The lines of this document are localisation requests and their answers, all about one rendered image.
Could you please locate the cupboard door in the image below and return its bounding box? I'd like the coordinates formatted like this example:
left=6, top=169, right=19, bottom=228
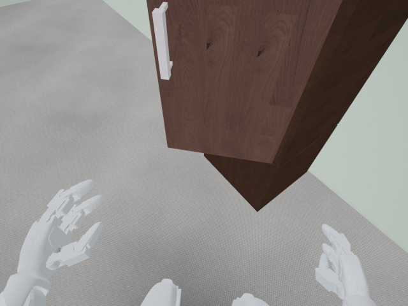
left=147, top=0, right=342, bottom=164

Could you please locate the handle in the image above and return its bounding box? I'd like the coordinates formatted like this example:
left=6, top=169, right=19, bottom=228
left=152, top=2, right=173, bottom=80

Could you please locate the robot left forearm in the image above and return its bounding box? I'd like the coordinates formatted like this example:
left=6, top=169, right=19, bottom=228
left=0, top=273, right=51, bottom=306

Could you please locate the left robot hand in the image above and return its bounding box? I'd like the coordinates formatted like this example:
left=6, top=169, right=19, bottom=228
left=17, top=179, right=103, bottom=280

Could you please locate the robot left thigh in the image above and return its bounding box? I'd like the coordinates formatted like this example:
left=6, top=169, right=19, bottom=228
left=140, top=282, right=181, bottom=306

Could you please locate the right robot hand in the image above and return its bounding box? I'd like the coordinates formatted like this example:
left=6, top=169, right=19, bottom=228
left=316, top=224, right=370, bottom=300

